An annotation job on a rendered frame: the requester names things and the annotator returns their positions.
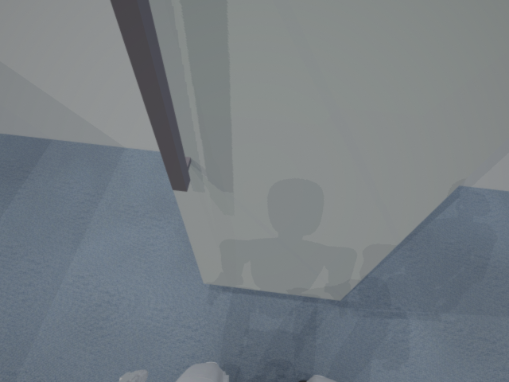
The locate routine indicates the handle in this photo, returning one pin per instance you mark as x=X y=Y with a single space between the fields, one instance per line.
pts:
x=140 y=38

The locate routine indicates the fridge door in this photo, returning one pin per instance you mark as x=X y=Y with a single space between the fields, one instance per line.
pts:
x=323 y=132

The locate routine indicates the robot left thigh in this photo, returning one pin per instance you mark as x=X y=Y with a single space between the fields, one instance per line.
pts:
x=204 y=372

